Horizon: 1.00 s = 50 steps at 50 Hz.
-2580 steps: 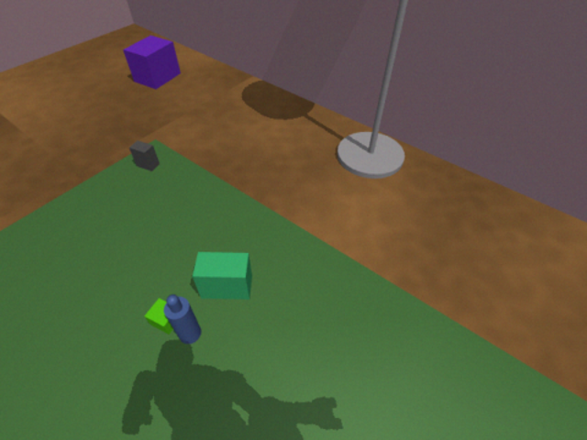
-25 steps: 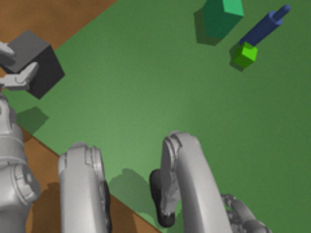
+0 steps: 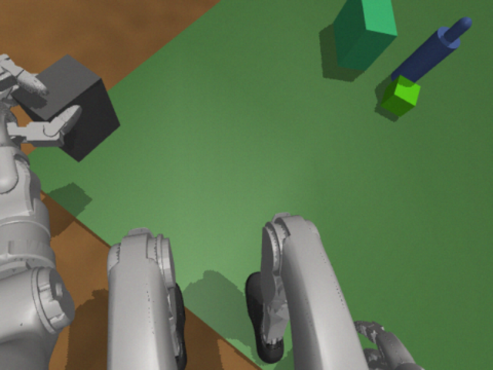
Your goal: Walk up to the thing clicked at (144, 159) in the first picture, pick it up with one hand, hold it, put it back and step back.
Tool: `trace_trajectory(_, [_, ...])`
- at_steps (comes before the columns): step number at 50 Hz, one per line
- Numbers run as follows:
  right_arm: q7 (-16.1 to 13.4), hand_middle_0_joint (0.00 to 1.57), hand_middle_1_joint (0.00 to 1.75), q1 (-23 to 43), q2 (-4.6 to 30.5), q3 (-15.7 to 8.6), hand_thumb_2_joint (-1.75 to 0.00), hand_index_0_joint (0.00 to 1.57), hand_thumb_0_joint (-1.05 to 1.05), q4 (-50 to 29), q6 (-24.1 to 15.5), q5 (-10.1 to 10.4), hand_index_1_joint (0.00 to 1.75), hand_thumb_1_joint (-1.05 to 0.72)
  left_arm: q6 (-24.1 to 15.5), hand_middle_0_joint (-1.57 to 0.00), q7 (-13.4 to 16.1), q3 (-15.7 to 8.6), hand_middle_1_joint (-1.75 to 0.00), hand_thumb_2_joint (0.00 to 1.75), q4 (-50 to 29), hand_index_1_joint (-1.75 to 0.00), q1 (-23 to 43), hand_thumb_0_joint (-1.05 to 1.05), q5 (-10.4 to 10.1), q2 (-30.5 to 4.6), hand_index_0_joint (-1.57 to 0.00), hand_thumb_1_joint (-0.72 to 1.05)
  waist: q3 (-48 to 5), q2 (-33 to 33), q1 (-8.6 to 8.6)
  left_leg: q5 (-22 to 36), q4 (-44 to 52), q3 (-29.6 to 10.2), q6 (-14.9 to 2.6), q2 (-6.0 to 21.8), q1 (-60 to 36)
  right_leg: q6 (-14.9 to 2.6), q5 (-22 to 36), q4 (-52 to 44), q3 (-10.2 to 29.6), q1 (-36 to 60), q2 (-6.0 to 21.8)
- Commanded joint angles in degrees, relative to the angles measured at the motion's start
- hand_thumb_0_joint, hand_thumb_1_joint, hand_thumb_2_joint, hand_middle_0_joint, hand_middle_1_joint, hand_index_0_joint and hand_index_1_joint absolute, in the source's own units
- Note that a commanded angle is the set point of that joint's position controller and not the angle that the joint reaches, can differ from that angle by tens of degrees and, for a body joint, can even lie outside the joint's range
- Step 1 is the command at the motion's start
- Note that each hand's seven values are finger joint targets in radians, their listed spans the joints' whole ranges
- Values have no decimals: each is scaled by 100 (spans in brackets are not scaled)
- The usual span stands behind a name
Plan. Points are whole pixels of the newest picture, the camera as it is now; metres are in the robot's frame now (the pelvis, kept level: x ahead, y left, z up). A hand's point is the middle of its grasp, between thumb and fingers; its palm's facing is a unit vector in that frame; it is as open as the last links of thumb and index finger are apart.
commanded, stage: lift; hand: left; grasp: from above
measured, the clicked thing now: (73, 112) +0.51 +0.25 -0.07
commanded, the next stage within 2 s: none
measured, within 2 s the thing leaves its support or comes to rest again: neither
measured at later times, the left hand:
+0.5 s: hand out of the picture +0.42 +0.27 +0.13, palm faces +0.32 -0.95 -0.03, open 6.9 cm
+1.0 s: hand out of the picture +0.38 +0.27 +0.29, palm faces +0.33 -0.95 +0.00, open 6.6 cm
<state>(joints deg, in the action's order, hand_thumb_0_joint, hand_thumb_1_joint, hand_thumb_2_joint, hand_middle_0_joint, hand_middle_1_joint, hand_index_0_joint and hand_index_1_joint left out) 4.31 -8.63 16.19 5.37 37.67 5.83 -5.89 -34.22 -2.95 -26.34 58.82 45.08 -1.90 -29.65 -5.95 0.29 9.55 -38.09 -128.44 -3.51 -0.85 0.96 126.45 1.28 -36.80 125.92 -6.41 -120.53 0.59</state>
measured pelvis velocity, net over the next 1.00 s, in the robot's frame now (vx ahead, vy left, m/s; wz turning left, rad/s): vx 0.02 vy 0.02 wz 0.09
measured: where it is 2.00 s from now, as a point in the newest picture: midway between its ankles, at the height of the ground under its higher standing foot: (220, 339)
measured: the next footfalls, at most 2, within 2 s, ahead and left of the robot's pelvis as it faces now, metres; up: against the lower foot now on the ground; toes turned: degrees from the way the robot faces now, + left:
none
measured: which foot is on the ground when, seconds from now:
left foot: down 0.00-1.00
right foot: down 0.00-1.00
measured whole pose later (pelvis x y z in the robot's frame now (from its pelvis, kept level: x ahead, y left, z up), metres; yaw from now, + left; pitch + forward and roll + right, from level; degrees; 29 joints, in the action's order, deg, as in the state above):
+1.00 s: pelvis +0.02 +0.02 +0.25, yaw +5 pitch +19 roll -6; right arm -2.2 -10.7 13.1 0.7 36.5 -1.7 1.8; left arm -18.1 1.2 -12.6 28.0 15.7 -8.1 -15.0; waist -10.5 1.3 1.9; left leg -32.8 -81.0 -1.6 -0.5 0.4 72.0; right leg 1.9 -29.7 78.5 -3.7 -68.0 -0.3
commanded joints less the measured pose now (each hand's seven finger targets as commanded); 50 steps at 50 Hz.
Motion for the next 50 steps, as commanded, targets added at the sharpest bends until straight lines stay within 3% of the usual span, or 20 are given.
trace_trajectory(1, [-129,20,30,-740,1324,-544,-90,20,0,-322,-98,119,30,-92,-356,-113,15,-35,-125,114,-1443,-125,1946,0,-249,-1052,-114,30,-3957,1429,-75,53,2020,-376,20,-58,-3469,-386,368,-1400,-24,1503,-126])
trace_trajectory(5, [-202,20,30,-656,1307,-689,-91,20,0,-392,-159,259,30,-93,-183,-110,-39,193,-123,112,-1917,-123,1918,0,-269,-849,-111,28,-3975,1502,-136,-92,2315,-451,19,-44,-3800,-400,326,-1591,30,1477,-102])
trace_trajectory(10, [-259,20,30,-660,1256,-767,-90,20,0,-434,-237,378,30,-92,-31,-109,-35,147,-121,110,-2624,-121,1792,0,-380,-868,-110,28,-4064,1451,-258,-133,2678,-557,19,-27,-4178,-402,339,-1862,64,1740,-99])
trace_trajectory(11, [-271,20,30,-639,1235,-776,-90,20,0,-462,-246,405,30,-92,77,-109,-27,176,-121,110,-2281,-120,1350,0,-398,-674,-110,27,-3908,1282,-274,-83,2743,-557,9,-35,-4176,-397,355,-1946,65,1812,-89])
trace_trajectory(14, [-314,20,30,-595,1186,-803,-90,20,0,-561,-307,483,30,-92,198,-112,34,156,-124,112,-2868,-123,1253,0,-507,-673,-113,27,-4060,1133,-372,-154,2964,-504,-22,-51,-4309,-381,291,-2259,111,2257,-91])
trace_trajectory(17, [-377,20,30,-484,1156,-849,-90,20,0,-644,-361,562,30,-93,388,-111,60,434,-123,112,-3057,-123,906,0,-529,-332,-112,29,-4022,1157,-407,-196,3319,-589,1,-17,-4773,-378,317,-2499,142,2393,-80])
trace_trajectory(20, [-446,20,30,-514,1083,-887,-90,20,0,-653,-408,617,30,-92,540,-112,141,438,-125,114,-3737,-125,789,0,-534,-442,-113,28,-4041,1128,-459,-51,3539,-498,-9,-13,-5028,-377,381,-2845,194,2782,-93])
trace_trajectory(22, [-483,20,30,-465,1048,-887,-90,20,0,-687,-451,661,30,-92,665,-112,174,615,-125,114,-3933,-125,602,0,-601,-184,-113,29,-3996,1070,-461,-37,3774,-550,0,-8,-5284,-372,414,-3048,209,2952,-84])
trace_trajectory(27, [-590,20,30,-276,966,-906,-90,20,0,-773,-549,760,30,-92,921,-112,297,742,-126,116,-3893,-126,-238,0,-642,156,-114,30,-3503,942,-581,-194,4399,-646,8,9,-5734,-335,360,-3587,253,3341,-83])
trace_trajectory(29, [-616,20,30,-331,890,-900,-90,20,0,-758,-591,771,30,-92,894,-115,344,763,-128,116,-4631,-128,-59,0,-675,48,-116,29,-3737,1017,-594,-17,4575,-614,13,8,-6078,-335,472,-3796,272,3729,-87])
trace_trajectory(37, [-737,20,30,-228,745,-854,-90,20,0,-720,-785,813,30,-92,1134,-116,493,977,-129,118,-4559,-130,-846,0,-718,430,-117,24,-2998,700,-637,26,5493,-603,13,19,-6812,-290,539,-4784,329,4662,-120])
trace_trajectory(39, [-726,20,30,-186,742,-857,-90,20,0,-711,-842,803,30,-92,1167,-118,440,1296,-130,119,-4338,-131,-905,0,-654,717,-119,27,-2631,742,-571,-178,5794,-700,43,58,-6972,-282,481,-4956,329,4610,-129])
trace_trajectory(40, [-734,20,30,-196,724,-862,-90,20,0,-723,-866,805,30,-92,1107,-119,464,1123,-130,118,-4881,-131,-690,0,-639,433,-119,26,-2762,872,-659,-171,5893,-678,44,55,-7126,-288,485,-5070,328,4802,-131])
trace_trajectory(41, [-740,20,30,-194,710,-859,-90,20,0,-712,-878,804,30,-92,1183,-120,454,1180,-131,119,-4363,-132,-1053,0,-615,551,-121,27,-2591,744,-622,-179,5976,-660,42,48,-7157,-276,478,-5209,341,4921,-125])
trace_trajectory(43, [-727,20,30,-177,682,-837,-90,20,0,-730,-929,796,30,-92,1142,-121,430,1223,-132,119,-4657,-132,-957,0,-654,591,-122,26,-2567,774,-645,-115,6150,-654,51,57,-7349,-281,551,-5385,336,5146,-138])
trace_trajectory(44, [-735,20,30,-243,694,-840,-90,20,0,-700,-934,795,30,-92,1148,-121,454,1075,-132,119,-4660,-132,-951,0,-673,484,-122,28,-2567,692,-684,7,6243,-658,59,61,-7512,-283,611,-5483,325,5299,-136])
trace_trajectory(45, [-719,20,30,-169,652,-812,-90,20,0,-728,-955,791,30,-92,1177,-121,432,1266,-132,120,-4194,-132,-1341,0,-682,802,-122,29,-2364,627,-662,85,6316,-705,74,76,-7532,-272,663,-5509,307,5284,-144])
trace_trajectory(46, [-713,20,30,-198,677,-828,-90,20,0,-721,-976,792,30,-92,1099,-121,453,1078,-132,120,-4800,-132,-906,0,-712,528,-122,30,-2447,660,-751,93,6412,-691,71,79,-7647,-285,674,-5597,305,5431,-144])
trace_trajectory(47, [-707,20,30,-181,640,-810,-90,20,0,-737,-989,785,30,-92,1153,-122,441,1204,-133,120,-4217,-133,-1377,0,-700,784,-123,30,-2289,590,-711,177,6509,-718,87,87,-7727,-281,708,-5680,303,5477,-144])
trace_trajectory(50, [-695,20,30,-249,608,-804,-90,20,0,-717,-1011,741,30,-92,1073,-122,473,1141,-132,120,-4593,-133,-1183,0,-653,607,-123,28,-2447,597,-751,622,6613,-599,87,77,-7970,-283,1010,-5896,324,5952,-125])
